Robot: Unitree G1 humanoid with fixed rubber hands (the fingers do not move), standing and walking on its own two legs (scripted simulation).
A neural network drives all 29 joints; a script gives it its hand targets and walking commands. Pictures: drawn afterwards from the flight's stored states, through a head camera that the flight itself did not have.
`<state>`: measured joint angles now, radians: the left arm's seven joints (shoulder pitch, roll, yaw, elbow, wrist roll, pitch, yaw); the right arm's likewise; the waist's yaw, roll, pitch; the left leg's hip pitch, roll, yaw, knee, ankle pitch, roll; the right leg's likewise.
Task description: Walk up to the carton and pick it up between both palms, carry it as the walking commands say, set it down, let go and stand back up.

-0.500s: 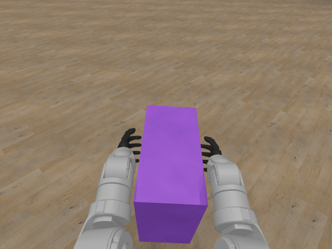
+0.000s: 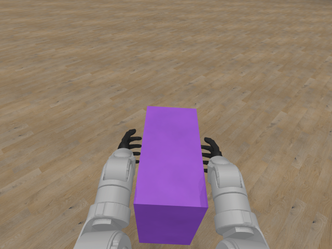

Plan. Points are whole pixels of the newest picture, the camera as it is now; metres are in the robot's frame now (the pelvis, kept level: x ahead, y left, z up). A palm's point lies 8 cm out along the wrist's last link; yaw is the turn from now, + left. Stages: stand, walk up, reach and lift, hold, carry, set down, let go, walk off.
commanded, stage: hold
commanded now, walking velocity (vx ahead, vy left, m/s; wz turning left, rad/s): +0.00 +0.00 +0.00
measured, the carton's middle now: (168, 174) +0.33 +0.00 -0.03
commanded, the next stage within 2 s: carry in 0.54 s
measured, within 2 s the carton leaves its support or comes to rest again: neither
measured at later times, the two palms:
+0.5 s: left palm (123, 157) +0.31 +0.12 +0.07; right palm (215, 164) +0.30 -0.12 +0.06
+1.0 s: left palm (93, 154) +0.30 +0.18 +0.09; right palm (190, 157) +0.31 -0.05 +0.08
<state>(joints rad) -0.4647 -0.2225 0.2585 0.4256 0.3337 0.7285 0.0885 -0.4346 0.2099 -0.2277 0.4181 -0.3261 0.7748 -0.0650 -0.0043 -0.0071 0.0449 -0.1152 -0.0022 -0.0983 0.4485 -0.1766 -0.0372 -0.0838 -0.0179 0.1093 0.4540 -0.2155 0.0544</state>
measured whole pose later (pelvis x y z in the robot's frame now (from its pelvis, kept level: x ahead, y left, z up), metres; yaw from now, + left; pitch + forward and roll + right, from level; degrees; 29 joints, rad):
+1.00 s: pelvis +0.00 +0.05 -0.01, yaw +1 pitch +4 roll -1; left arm -0.32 -0.17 0.08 -0.14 0.05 1.00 0.22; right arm -0.32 0.17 -0.04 -0.14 -0.09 1.07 -0.22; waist 0.03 0.05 -0.07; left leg -0.48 -0.02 0.00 0.62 -0.22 0.04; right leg -0.37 -0.01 -0.10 0.58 -0.28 -0.01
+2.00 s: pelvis -0.02 +0.04 -0.01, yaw +2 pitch +3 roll -1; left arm -0.48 -0.23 0.24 0.09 0.09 0.91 0.22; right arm -0.47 0.22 -0.23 0.09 -0.08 0.92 -0.23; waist 0.00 0.02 -0.05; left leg -0.42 0.04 0.08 0.55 -0.18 0.02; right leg -0.34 -0.01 -0.12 0.54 -0.24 -0.02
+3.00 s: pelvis -0.04 +0.05 +0.00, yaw -1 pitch -10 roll +0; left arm -0.49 -0.23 0.32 0.46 0.34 0.68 0.08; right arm -0.47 0.22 -0.28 0.49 -0.32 0.70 -0.09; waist 0.03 -0.01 0.03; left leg -0.15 -0.01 0.01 0.47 -0.15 0.02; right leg -0.11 0.01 0.00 0.49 -0.22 -0.01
